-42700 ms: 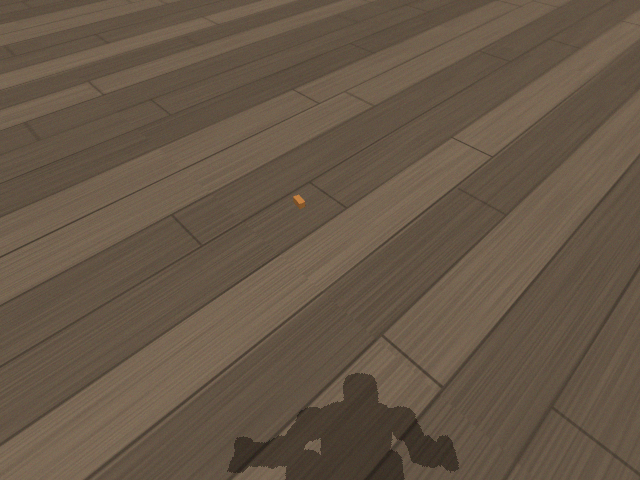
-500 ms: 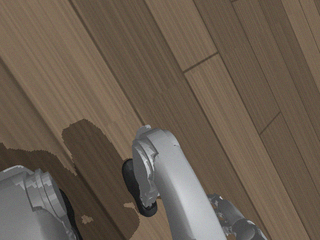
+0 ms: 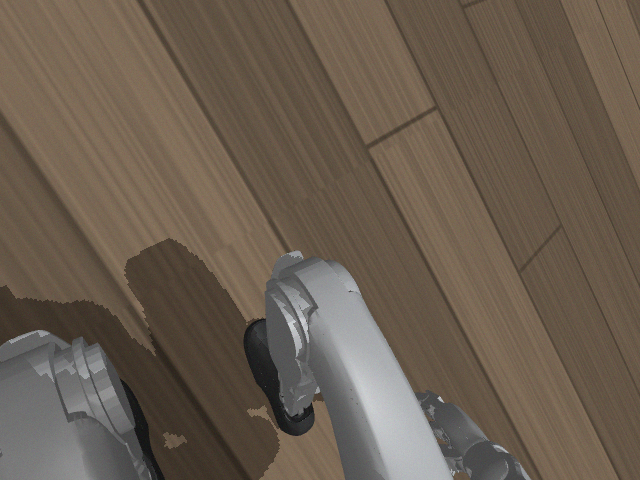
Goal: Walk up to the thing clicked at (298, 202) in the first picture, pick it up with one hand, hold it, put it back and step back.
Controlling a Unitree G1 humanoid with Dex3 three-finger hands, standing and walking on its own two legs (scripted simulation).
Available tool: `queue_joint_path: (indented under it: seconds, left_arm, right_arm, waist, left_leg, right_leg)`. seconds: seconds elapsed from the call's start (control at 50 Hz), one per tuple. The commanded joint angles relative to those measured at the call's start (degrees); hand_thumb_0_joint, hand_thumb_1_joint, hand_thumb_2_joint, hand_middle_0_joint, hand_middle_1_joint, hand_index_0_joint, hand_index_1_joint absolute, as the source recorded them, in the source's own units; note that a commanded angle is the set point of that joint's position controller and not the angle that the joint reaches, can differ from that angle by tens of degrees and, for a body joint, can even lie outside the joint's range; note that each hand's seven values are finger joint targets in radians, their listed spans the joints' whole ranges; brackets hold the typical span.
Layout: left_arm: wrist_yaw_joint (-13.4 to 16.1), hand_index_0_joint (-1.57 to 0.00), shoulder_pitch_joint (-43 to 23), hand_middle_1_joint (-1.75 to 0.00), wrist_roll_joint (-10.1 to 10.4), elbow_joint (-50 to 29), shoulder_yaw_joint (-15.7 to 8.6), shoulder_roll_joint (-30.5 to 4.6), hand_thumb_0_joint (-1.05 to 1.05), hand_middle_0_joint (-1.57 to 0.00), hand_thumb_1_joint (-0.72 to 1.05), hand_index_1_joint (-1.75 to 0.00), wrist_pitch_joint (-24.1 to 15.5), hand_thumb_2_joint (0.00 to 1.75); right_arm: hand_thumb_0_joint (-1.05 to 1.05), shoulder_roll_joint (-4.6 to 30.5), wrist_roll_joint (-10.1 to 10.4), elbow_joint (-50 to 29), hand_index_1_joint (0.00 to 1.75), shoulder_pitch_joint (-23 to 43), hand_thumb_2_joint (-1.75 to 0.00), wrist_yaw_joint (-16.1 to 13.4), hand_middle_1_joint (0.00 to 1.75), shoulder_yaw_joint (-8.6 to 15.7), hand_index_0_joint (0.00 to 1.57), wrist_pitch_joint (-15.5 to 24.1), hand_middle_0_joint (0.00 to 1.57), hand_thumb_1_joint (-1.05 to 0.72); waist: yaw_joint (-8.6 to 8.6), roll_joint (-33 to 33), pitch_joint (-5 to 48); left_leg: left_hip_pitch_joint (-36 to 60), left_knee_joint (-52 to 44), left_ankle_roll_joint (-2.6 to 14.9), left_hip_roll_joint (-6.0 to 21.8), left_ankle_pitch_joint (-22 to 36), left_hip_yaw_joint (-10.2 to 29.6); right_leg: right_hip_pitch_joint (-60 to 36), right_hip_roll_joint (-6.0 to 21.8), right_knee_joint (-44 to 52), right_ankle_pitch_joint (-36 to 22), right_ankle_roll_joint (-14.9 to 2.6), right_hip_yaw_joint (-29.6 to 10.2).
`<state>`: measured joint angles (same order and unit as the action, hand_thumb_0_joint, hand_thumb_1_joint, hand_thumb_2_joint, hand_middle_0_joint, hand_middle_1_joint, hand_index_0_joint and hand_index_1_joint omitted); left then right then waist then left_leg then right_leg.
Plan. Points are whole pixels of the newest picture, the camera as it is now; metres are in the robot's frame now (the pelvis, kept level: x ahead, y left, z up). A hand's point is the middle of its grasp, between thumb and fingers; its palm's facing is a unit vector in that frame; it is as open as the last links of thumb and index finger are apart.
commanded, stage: approach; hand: left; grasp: from above
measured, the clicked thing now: out of the picture +0.51 +0.42 -0.31
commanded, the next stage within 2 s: none
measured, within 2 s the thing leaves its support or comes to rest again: neither
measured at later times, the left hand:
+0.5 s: hand out of the picture +0.49 +0.41 -0.16, palm faces -0.46 -0.11 -0.88, open 14.3 cm
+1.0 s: hand out of the picture +0.50 +0.41 -0.15, palm faces -0.42 -0.11 -0.90, open 14.3 cm
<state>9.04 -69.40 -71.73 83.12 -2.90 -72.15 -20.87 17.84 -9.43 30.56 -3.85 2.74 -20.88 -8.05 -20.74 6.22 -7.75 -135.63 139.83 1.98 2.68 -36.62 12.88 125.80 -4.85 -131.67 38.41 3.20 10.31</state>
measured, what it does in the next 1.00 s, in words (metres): stands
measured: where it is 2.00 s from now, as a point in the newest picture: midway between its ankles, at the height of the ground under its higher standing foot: (216, 428)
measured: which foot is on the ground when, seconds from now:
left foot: down 0.00-1.00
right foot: down 0.00-1.00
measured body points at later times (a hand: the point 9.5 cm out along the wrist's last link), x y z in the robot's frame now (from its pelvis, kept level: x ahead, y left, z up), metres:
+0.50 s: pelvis +0.00 +0.00 +0.00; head +0.28 +0.13 +0.33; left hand +0.51 +0.41 -0.11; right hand +0.08 -0.26 -0.07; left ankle +0.08 +0.12 -0.29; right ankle +0.11 -0.12 -0.29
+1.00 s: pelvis +0.00 +0.00 +0.00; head +0.27 +0.13 +0.33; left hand +0.52 +0.41 -0.10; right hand +0.08 -0.26 -0.07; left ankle +0.08 +0.12 -0.29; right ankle +0.11 -0.12 -0.29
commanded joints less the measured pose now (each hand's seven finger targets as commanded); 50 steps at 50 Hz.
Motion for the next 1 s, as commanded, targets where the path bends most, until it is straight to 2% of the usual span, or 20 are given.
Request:
queue_joint_path:
  seconds: [0.0, 0.06, 0.16, 0.24, 0.3, 0.36, 0.4, 0.46, 0.54, 0.58, 0.64, 0.66, 0.7, 0.76, 0.8, 0.84, 0.86, 0.94, 0.96, 0.98]
  left_arm:
    - [1.44, -0.08, -15.59, -1.01, 1.66, -8.81, -0.75, -14.19, 0.00, -0.07, -0.57, -1.01, -0.06, 0.95]
    - [0.95, -0.07, -14.39, -1.01, 1.35, -7.40, -1.20, -15.31, 0.00, -0.07, -0.58, -1.01, -0.18, 0.97]
    - [1.02, -0.09, -16.35, -1.00, 1.37, -11.31, -2.92, -18.83, 0.00, -0.09, -0.56, -0.99, -1.07, 0.95]
    - [1.54, -0.07, -14.98, -1.02, 2.01, -9.12, -2.25, -16.12, 0.00, -0.06, -0.58, -1.02, -1.27, 0.96]
    - [1.87, -0.08, -16.17, -1.01, 0.85, -9.76, -2.28, -17.39, 0.00, -0.07, -0.57, -1.01, -0.88, 0.95]
    - [2.03, -0.07, -14.88, -1.02, 1.44, -7.98, -1.17, -15.36, 0.00, -0.06, -0.58, -1.02, -0.54, 0.96]
    - [1.96, -0.07, -14.27, -1.01, 1.16, -7.36, -1.51, -15.74, 0.00, -0.07, -0.57, -1.01, -0.23, 0.96]
    - [1.93, -0.07, -16.22, -1.02, 0.80, -10.76, -2.91, -18.93, 0.00, -0.07, -0.58, -1.01, -0.29, 0.96]
    - [1.87, -0.07, -15.99, -1.03, 2.00, -10.10, -2.55, -16.73, 0.00, -0.06, -0.57, -1.02, -0.07, 0.96]
    - [1.54, -0.07, -15.36, -1.04, 1.78, -8.51, -1.46, -15.04, 0.00, -0.06, -0.57, -1.03, -0.14, 0.96]
    - [1.12, -0.06, -15.72, -1.03, 1.13, -8.74, -0.39, -14.18, 0.00, -0.06, -0.58, -1.02, -0.05, 0.97]
    - [1.06, -0.06, -15.09, -1.03, 1.22, -7.59, -0.40, -13.57, 0.00, -0.06, -0.58, -1.02, 0.10, 0.96]
    - [1.14, -0.06, -15.42, -1.02, 1.69, -7.92, -0.70, -14.36, 0.00, -0.06, -0.59, -1.02, -0.32, 0.98]
    - [1.07, -0.06, -14.84, -1.03, 0.89, -8.31, -0.91, -15.58, 0.00, -0.06, -0.58, -1.02, -0.53, 0.97]
    - [1.71, -0.06, -15.38, -1.03, 1.26, -9.22, -2.34, -17.32, 0.00, -0.06, -0.58, -1.02, -0.79, 0.97]
    - [2.07, -0.07, -17.64, -1.03, 1.56, -12.92, -3.09, -18.26, 0.00, -0.06, -0.58, -1.02, -1.09, 0.96]
    - [2.13, -0.07, -17.42, -1.03, 1.00, -12.48, -3.40, -18.59, 0.00, -0.06, -0.58, -1.02, -0.81, 0.96]
    - [2.19, -0.06, -16.58, -1.03, 1.06, -11.10, -2.20, -15.22, 0.00, -0.06, -0.58, -1.02, 0.27, 0.96]
    - [2.20, -0.06, -17.70, -1.03, 1.02, -12.15, -1.87, -15.52, 0.00, -0.06, -0.58, -1.02, 0.49, 0.96]
    - [2.04, -0.06, -16.69, -1.03, 0.90, -9.06, -1.59, -14.29, 0.00, -0.05, -0.58, -1.02, 1.05, 0.96]
  right_arm:
    - [0.00, 17.83, -0.48, 0.79, 0.30, -10.23, -0.90, -1.28, 0.30, 5.79, 0.20, -0.42, 0.20, -0.91]
    - [0.00, 18.30, -0.57, 0.63, 0.30, -10.61, -0.90, -1.33, 0.30, 5.70, 0.20, -0.49, 0.20, -0.91]
    - [0.00, 18.65, -0.78, 0.19, 0.30, -10.32, -0.90, -1.51, 0.30, 5.52, 0.20, -0.95, 0.20, -0.91]
    - [0.00, 18.69, -0.98, 0.50, 0.30, -10.42, -0.90, -1.51, 0.30, 5.55, 0.20, -0.81, 0.20, -0.91]
    - [0.00, 18.43, -0.86, 0.84, 0.30, -10.28, -0.90, -1.48, 0.30, 5.52, 0.20, -0.89, 0.20, -0.91]
    - [0.00, 17.91, -0.76, 1.00, 0.30, -10.45, -0.90, -1.29, 0.30, 5.31, 0.20, -0.67, 0.20, -0.91]
    - [0.00, 18.43, -0.76, 0.62, 0.30, -10.24, -0.90, -1.35, 0.30, 5.57, 0.20, -0.54, 0.20, -0.91]
    - [0.00, 18.35, -0.65, 0.12, 0.30, -10.33, -0.90, -1.36, 0.30, 5.44, 0.20, -0.67, 0.20, -0.91]
    - [0.00, 18.34, -0.51, -0.02, 0.30, -10.15, -0.90, -1.33, 0.30, 5.66, 0.20, -0.69, 0.20, -0.91]
    - [0.00, 18.46, -0.53, 0.43, 0.30, -10.24, -0.90, -1.40, 0.30, 5.70, 0.20, -0.68, 0.20, -0.91]
    - [0.00, 17.63, -0.31, 0.80, 0.30, -10.41, -0.90, -1.29, 0.30, 5.86, 0.20, -0.66, 0.20, -0.91]
    - [0.00, 18.06, -0.41, 0.65, 0.30, -10.58, -0.90, -1.30, 0.30, 5.94, 0.20, -0.58, 0.20, -0.91]
    - [0.00, 18.41, -0.40, 0.54, 0.30, -10.28, -0.90, -1.35, 0.30, 5.88, 0.20, -0.63, 0.20, -0.91]
    - [0.00, 17.92, -0.53, 1.03, 0.30, -10.79, -0.90, -1.35, 0.30, 5.53, 0.20, -0.76, 0.20, -0.91]
    - [0.00, 18.69, -0.55, 0.29, 0.30, -10.07, -0.90, -1.43, 0.30, 5.67, 0.20, -0.89, 0.20, -0.91]
    - [0.00, 18.05, -0.71, 0.38, 0.30, -10.45, -0.90, -1.38, 0.30, 5.55, 0.20, -0.74, 0.20, -0.91]
    - [0.00, 18.50, -0.62, 0.60, 0.30, -10.41, -0.90, -1.41, 0.30, 5.93, 0.20, -0.90, 0.20, -0.91]
    - [0.00, 18.04, -0.60, 0.45, 0.30, -10.73, -0.90, -1.34, 0.30, 6.28, 0.20, -0.67, 0.20, -0.91]
    - [0.00, 17.56, -0.39, 0.99, 0.30, -10.76, -0.90, -1.22, 0.30, 5.98, 0.20, -0.77, 0.20, -0.91]
    - [0.00, 18.24, -0.34, 0.96, 0.30, -11.34, -0.90, -1.23, 0.30, 6.43, 0.20, -0.82, 0.20, -0.91]
  waist:
    - [-2.27, -33.55, 38.33]
    - [-2.10, -32.26, 36.41]
    - [-1.20, -33.90, 41.58]
    - [-2.34, -33.19, 38.95]
    - [-1.67, -34.59, 40.17]
    - [-2.16, -33.85, 38.11]
    - [-2.05, -31.99, 37.19]
    - [-1.14, -34.18, 40.91]
    - [-1.65, -33.59, 40.11]
    - [-2.37, -33.41, 37.64]
    - [-2.03, -33.65, 38.78]
    - [-2.66, -32.23, 37.18]
    - [-2.36, -31.91, 37.20]
    - [-1.83, -33.58, 38.56]
    - [-1.47, -32.93, 39.77]
    - [-0.97, -35.80, 42.28]
    - [-0.80, -36.65, 42.63]
    - [-1.95, -36.35, 40.71]
    - [-1.58, -37.65, 41.47]
    - [-2.44, -35.27, 39.31]
  left_leg:
    - [36.36, -12.87, -0.74, 1.60, 11.99, -2.31]
    - [35.14, -12.79, -0.76, 1.42, 11.89, -2.23]
    - [38.02, -12.40, -0.60, 1.58, 13.44, -2.48]
    - [37.26, -12.31, -0.73, 1.42, 13.89, -2.10]
    - [37.88, -12.54, -0.59, 1.62, 13.91, -2.46]
    - [36.93, -12.73, -0.59, 1.71, 12.40, -2.40]
    - [35.06, -12.25, -0.57, 1.47, 12.27, -2.56]
    - [37.35, -12.72, -0.54, 1.69, 13.37, -2.64]
    - [36.09, -12.98, -0.57, 1.55, 11.88, -2.64]
    - [35.51, -13.25, -0.77, 1.55, 10.42, -2.18]
    - [35.97, -13.45, -0.69, 1.75, 10.36, -2.13]
    - [35.30, -13.42, -0.70, 1.47, 10.75, -1.89]
    - [34.66, -13.24, -0.69, 1.39, 10.56, -1.93]
    - [37.21, -12.93, -0.58, 1.54, 13.41, -2.26]
    - [36.98, -12.55, -0.69, 1.46, 13.88, -2.20]
    - [39.41, -13.00, -0.77, 1.59, 14.62, -2.34]
    - [40.07, -13.14, -0.98, 1.53, 15.05, -2.29]
    - [39.71, -13.07, -1.04, 1.53, 15.18, -2.16]
    - [39.20, -13.49, -0.89, 1.65, 14.48, -2.65]
    - [37.46, -13.37, -0.88, 1.40, 13.65, -2.30]
  right_leg:
    - [-13.69, -1.20, 11.98, -13.26, -4.68, 2.95]
    - [-13.98, -0.98, 12.20, -12.85, -4.80, 2.94]
    - [-16.38, -1.14, 12.19, -14.02, -4.63, 2.66]
    - [-15.04, -1.19, 12.16, -14.12, -4.73, 3.09]
    - [-14.99, -1.26, 12.02, -14.38, -4.60, 2.89]
    - [-14.50, -1.28, 12.07, -13.58, -4.49, 2.84]
    - [-14.77, -1.22, 12.36, -13.35, -4.73, 3.08]
    - [-16.35, -1.31, 12.16, -14.27, -4.53, 2.75]
    - [-15.50, -1.32, 12.36, -13.34, -4.67, 2.92]
    - [-13.83, -1.26, 12.33, -12.03, -4.79, 3.32]
    - [-13.51, -1.42, 11.80, -12.32, -4.64, 3.09]
    - [-13.23, -1.17, 12.06, -12.45, -4.66, 3.28]
    - [-13.52, -1.17, 12.33, -12.37, -4.71, 3.28]
    - [-15.07, -1.18, 11.93, -14.40, -4.37, 2.78]
    - [-15.20, -1.20, 11.97, -14.50, -4.68, 3.02]
    - [-16.35, -1.08, 11.75, -15.25, -4.49, 2.64]
    - [-15.22, -1.03, 11.45, -15.18, -4.72, 2.75]
    - [-13.54, -0.92, 11.53, -15.19, -4.76, 2.92]
    - [-14.47, -1.11, 11.69, -15.15, -4.54, 2.76]
    - [-12.96, -0.99, 11.97, -14.37, -4.78, 3.08]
